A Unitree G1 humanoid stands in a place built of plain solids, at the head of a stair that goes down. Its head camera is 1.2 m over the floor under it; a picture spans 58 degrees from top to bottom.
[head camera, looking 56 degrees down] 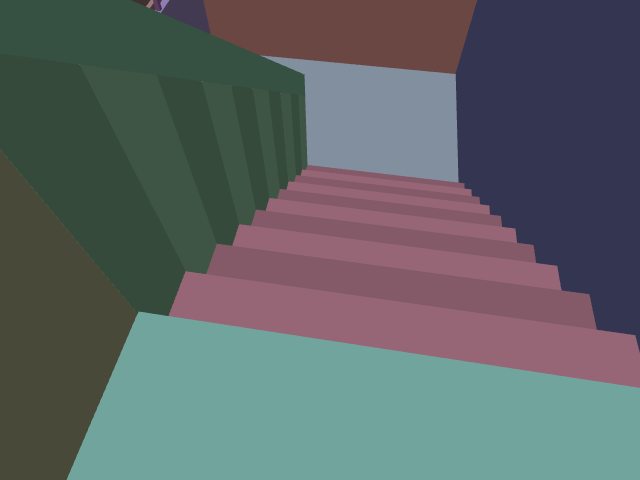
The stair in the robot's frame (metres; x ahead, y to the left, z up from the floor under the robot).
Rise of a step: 0.21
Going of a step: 0.26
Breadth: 1.60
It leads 9 degrees to the right of straight ahead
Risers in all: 11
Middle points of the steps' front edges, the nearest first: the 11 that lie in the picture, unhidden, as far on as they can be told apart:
0.43 -0.25 0.00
0.69 -0.29 -0.21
0.95 -0.33 -0.42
1.21 -0.37 -0.63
1.47 -0.41 -0.83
1.73 -0.45 -1.04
1.99 -0.49 -1.25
2.25 -0.54 -1.46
2.51 -0.58 -1.67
2.77 -0.62 -1.88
3.03 -0.66 -2.09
